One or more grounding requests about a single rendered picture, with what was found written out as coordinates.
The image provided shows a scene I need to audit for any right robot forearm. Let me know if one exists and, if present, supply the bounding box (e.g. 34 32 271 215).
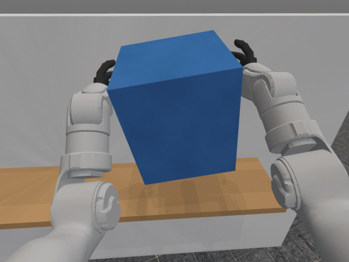
241 63 349 185

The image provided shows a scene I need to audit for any carton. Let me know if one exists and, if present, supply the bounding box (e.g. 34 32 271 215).
107 30 243 185

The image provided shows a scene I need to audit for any robot left hand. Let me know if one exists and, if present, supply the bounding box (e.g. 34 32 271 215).
94 59 116 86

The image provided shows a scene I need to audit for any robot right hand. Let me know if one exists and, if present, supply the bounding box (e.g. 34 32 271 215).
231 39 257 66

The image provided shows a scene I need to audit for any robot left upper arm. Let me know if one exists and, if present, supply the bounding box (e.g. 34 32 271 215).
4 181 121 262

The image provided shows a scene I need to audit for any table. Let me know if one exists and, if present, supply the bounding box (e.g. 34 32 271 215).
0 157 287 229

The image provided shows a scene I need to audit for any left robot forearm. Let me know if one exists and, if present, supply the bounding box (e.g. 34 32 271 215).
50 83 113 224

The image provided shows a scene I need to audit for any robot right upper arm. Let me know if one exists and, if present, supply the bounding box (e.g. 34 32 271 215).
270 149 349 262

